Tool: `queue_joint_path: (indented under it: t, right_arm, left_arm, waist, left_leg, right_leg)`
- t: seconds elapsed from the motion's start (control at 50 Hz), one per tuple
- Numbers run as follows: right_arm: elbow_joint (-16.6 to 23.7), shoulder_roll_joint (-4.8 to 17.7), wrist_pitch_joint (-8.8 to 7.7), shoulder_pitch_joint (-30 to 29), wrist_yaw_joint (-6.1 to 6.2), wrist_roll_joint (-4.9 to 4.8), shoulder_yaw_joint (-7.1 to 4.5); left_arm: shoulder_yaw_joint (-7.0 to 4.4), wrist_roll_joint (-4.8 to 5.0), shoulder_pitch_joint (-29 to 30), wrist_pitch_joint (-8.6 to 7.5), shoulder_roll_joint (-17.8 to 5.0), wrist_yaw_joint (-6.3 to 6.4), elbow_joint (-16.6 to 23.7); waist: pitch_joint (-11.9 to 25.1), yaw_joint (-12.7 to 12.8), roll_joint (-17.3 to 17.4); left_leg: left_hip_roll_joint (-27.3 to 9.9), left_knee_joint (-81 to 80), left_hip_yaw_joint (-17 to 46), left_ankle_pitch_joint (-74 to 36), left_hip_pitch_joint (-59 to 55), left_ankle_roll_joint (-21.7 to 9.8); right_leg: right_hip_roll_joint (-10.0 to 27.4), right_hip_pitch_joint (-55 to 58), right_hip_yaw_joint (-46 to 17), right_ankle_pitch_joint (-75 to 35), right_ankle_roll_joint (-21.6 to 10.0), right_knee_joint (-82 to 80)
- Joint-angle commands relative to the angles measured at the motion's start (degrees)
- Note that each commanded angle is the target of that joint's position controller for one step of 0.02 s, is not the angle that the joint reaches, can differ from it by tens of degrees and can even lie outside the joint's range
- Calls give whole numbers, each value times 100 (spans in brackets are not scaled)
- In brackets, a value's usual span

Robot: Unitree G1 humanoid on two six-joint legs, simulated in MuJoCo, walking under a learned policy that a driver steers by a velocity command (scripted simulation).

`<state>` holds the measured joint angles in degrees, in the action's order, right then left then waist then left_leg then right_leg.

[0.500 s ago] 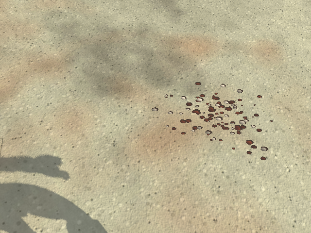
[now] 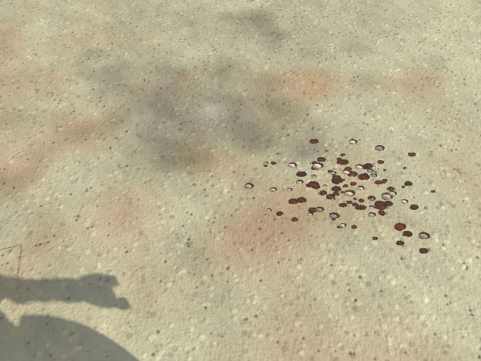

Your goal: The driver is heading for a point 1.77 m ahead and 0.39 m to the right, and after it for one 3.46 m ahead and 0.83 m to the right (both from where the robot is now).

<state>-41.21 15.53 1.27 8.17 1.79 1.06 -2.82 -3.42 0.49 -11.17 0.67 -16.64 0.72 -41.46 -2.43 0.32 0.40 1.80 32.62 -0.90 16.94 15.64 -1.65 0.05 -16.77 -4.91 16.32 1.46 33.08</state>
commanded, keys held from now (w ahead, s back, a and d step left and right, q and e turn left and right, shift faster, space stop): e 0.28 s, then w+e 0.40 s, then w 0.18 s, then w+q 0.14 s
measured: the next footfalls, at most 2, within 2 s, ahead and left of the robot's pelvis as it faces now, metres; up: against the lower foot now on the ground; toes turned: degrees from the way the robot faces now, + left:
right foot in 0.36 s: +0.00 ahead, -0.15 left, +0.00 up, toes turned -16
left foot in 0.86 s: +0.34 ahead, -0.05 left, +0.00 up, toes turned -30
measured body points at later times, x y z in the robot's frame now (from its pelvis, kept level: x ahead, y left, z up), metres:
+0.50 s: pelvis +0.01 -0.07 +0.01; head +0.02 -0.10 +0.46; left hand +0.19 +0.17 -0.08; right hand +0.07 -0.38 -0.10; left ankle +0.05 +0.09 -0.65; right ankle -0.04 -0.14 -0.73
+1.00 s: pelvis +0.24 -0.11 +0.01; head +0.26 -0.11 +0.46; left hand +0.45 +0.09 -0.10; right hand +0.21 -0.41 -0.09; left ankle +0.30 -0.03 -0.73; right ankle +0.09 -0.19 -0.64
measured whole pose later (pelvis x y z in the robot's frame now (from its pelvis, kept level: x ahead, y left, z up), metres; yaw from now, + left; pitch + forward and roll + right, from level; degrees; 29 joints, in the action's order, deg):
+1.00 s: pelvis +0.24 -0.11 +0.01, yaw -28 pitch +2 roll +1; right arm -44.2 15.8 -5.6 13.1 -1.9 -0.2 -3.4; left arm -2.6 0.6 -18.2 -3.6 -16.9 0.7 -40.0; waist -0.5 -0.2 -2.3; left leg 3.5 24.0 0.6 10.5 15.9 -2.8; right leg 0.2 -23.9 -4.0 20.9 -1.0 65.4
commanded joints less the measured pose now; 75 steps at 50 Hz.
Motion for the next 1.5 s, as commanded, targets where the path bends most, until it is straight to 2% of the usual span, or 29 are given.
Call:
queue_joint_path:
  t: [0.02, 0.08, 0.12, 0.22, 0.28, 0.34, 0.36, 0.38, 0.4, 0.42, 0.46, 0.5, 0.66, 0.78, 0.84, 0.86, 0.88, 0.9, 0.92, 0.96, 1.12, 1.22, 1.28, 1.3, 1.32, 1.34, 1.36, 1.4, 1.5]
  right_arm:
    - [398, 592, -55, 146, 1, -21, -277]
    - [347, 1002, -75, 387, -24, 13, -413]
    - [494, 847, -183, 291, 21, 67, -324]
    - [466, 1033, -121, -87, 71, -37, -391]
    - [385, 1206, -57, 115, 33, -124, -460]
    - [294, 1130, -80, 183, -58, -289, -453]
    - [235, 787, -101, 263, -102, -207, -357]
    - [446, 309, -130, -32, -157, 37, -192]
    - [835, 524, -273, -555, -148, -81, -246]
    - [860, 892, -377, -871, -170, -268, -347]
    - [609, 1035, -493, -531, -164, -177, -419]
    - [483, 931, -573, -407, -180, -59, -415]
    - [512, 503, -698, -1204, -305, -158, -224]
    - [545, 668, -861, -1281, -452, -194, -212]
    - [269, 1022, -910, -128, -375, -154, -389]
    - [168, 1329, -914, 901, -334, -57, -457]
    - [-129, 1811, -855, 1552, -372, -17, -580]
    - [-180, 1240, -865, 1501, -423, -204, -432]
    - [-147, 934, -826, 1148, -397, -229, -330]
    - [-53, 723, -714, 722, -361, -138, -234]
    - [-130, 1047, -606, 878, -151, -266, -294]
    - [-233, 1108, -504, 1316, -114, -332, -318]
    - [-168, 898, -465, 1278, -120, -260, -261]
    - [-14, 540, -480, 1231, -146, -152, -130]
    - [156, 52, -543, 1952, -134, -255, 16]
    - [87, 565, -540, 1986, -116, -401, -77]
    - [114, 900, -504, 1482, -111, -411, -178]
    - [215, 841, -447, 984, -122, -271, -203]
    - [459, 402, -264, 636, -224, -240, -130]
  left_arm:
    - [-233, 27, 343, -42, -883, 68, 588]
    - [-180, 39, 242, 39, -608, 71, 785]
    - [-332, 45, 256, 102, -900, 31, 800]
    - [-160, 81, 378, 224, -400, -93, 894]
    - [-180, 111, 411, 238, -497, -208, 1049]
    - [-289, 120, -225, 300, -620, -202, 840]
    - [-407, 160, -819, 282, -841, -149, 614]
    - [-551, 153, -1392, 203, -1459, -60, 600]
    - [-524, -44, -1301, -62, -1728, -163, 826]
    - [-403, -78, -1044, -232, -1311, -194, 828]
    - [-253, 15, -590, -328, -919, -120, 862]
    - [-197, -37, -478, -337, -843, -24, 901]
    - [-296, 83, -1205, -372, -1017, 99, 538]
    - [-291, 96, -1374, -304, -973, 82, 319]
    - [-214, 42, -1263, -263, -765, 65, 320]
    - [-99, -48, -1165, -268, -513, 67, 466]
    - [18, 76, -1848, -353, -79, 84, 570]
    - [-58, 169, -1692, -429, -595, 91, 492]
    - [-124, 193, -1086, -474, -858, 54, 557]
    - [-95, -12, -390, -590, -752, 14, 699]
    - [131, -87, 520, -701, -165, -136, 990]
    - [2, 30, 974, -759, -482, -183, 1116]
    - [-203, 7, 103, -781, -789, -110, 930]
    - [-307, -83, -769, -774, -1116, -51, 859]
    - [-402, -172, -1225, -679, -1574, -66, 721]
    - [-329, -108, -1208, -655, -1151, -114, 659]
    - [-225, -69, -928, -653, -765, -108, 686]
    - [-118, -108, -415, -638, -439, -122, 625]
    - [-201, -76, -221, -761, -547, -99, 359]
  waist:
    - [504, -165, -678]
    - [501, -116, 1073]
    - [519, -148, 604]
    - [441, -140, 674]
    - [703, -232, 869]
    - [805, 33, 680]
    - [791, 200, 98]
    - [589, 358, -1535]
    - [625, 550, -1528]
    - [177, 496, -975]
    - [-90, 125, -715]
    - [-36, -5, -743]
    - [-64, 351, -750]
    - [-73, 383, -914]
    - [616, -229, -909]
    - [1539, -686, -381]
    - [2180, -374, 1609]
    - [1743, -484, 1281]
    - [933, -497, 858]
    - [280, -338, 269]
    - [48, -252, 463]
    - [113, -300, 512]
    - [524, 265, 486]
    - [1299, 662, -36]
    - [2095, 387, -1766]
    - [1840, 408, -1646]
    - [1090, 476, -1025]
    - [426, 269, -592]
    - [48, 22, -533]
  left_leg:
    - [-244, -212, 252, -309, -555, -150]
    - [-1978, -1402, 1842, -1245, -962, -1134]
    - [-2687, -1490, 2179, -2539, -889, -1748]
    - [-1738, -1332, 265, -2434, -761, -1090]
    - [-1897, -1075, 50, -2663, -977, -1023]
    - [-1820, -705, -258, -99, -184, -571]
    - [-1510, 190, -652, 1058, 667, -260]
    - [-801, 2658, -1096, 2354, 2492, 278]
    - [-192, 3438, 163, 2251, 3564, 322]
    - [-466, 3606, 524, 1625, 3766, 183]
    - [-674, 3206, 553, 434, 3525, 96]
    - [-625, 2731, 490, -427, 3005, 224]
    - [-212, 283, 433, -1632, 2159, 575]
    - [-184, -399, 323, -1386, 1345, 307]
    - [-130, -793, 127, -1245, -420, -181]
    - [-1070, -599, 1172, -985, -2064, -640]
    - [-2270, -1198, 3965, 297, -3746, -1585]
    - [-2331, -1743, 4663, 1228, -3549, -1625]
    - [-2110, -1760, 3763, 1040, -2901, -1428]
    - [-1611, -1924, 2732, -178, -1729, -1306]
    - [-962, -2259, 1511, -1557, -234, -1166]
    - [-1159, -1821, 1953, -1112, -428, -835]
    - [-799, -643, 1857, -1533, -231, -493]
    - [-438, 933, 1506, -827, 392, -281]
    - [260, 2860, 827, 1521, 2069, 41]
    - [-86, 3801, 964, 1585, 2841, 93]
    - [-315, 4076, 954, 1033, 3038, 98]
    - [-634, 3787, 811, 330, 2751, 157]
    - [-865, 2944, 663, -247, 2470, 265]
  right_leg:
    - [665, -466, -1183, -1091, -675, -618]
    - [-178, -1417, 151, 665, -56, 1326]
    - [140, -1855, -13, 1980, 120, 3445]
    - [370, -1225, 510, 909, 252, 2132]
    - [218, -642, 819, 706, 142, 1066]
    - [-155, 689, 1186, 73, -291, -219]
    - [-79, 1584, 784, 269, -561, -550]
    - [1411, 2323, -1616, 291, -1218, -1095]
    - [2246, 1855, -3892, 1790, -2284, -2053]
    - [2153, 1674, -3591, 2447, -2154, -2387]
    - [1683, 1371, -2684, 2008, -1663, -2319]
    - [1249, 1137, -2004, 1076, -1474, -2387]
    - [903, 1042, -1307, -352, -1334, -2207]
    - [1169, 1242, -1588, -1005, -1251, -1783]
    - [757, 1192, -1231, -2887, -943, -420]
    - [416, 312, -949, -2181, -715, 1206]
    - [-567, -1770, -416, 966, -241, 3222]
    - [-389, -2554, -737, 1576, -217, 3967]
    - [-57, -2852, -570, 1109, -270, 4097]
    - [345, -2656, -176, 389, -276, 3560]
    - [203, -1345, 281, -1024, 137, 619]
    - [20, -544, 69, -1644, 62, -323]
    - [113, 957, 155, -1233, -291, -718]
    - [1025, 2260, -695, -789, -658, -675]
    - [2368, 3777, -3093, 237, -1476, -1164]
    - [2471, 3530, -3984, 1382, -1618, -1603]
    - [2212, 2924, -3112, 1262, -1412, -1673]
    - [1710, 1834, -1720, -182, -1229, -1844]
    - [1545, 1088, -342, -1543, -1293, -2419]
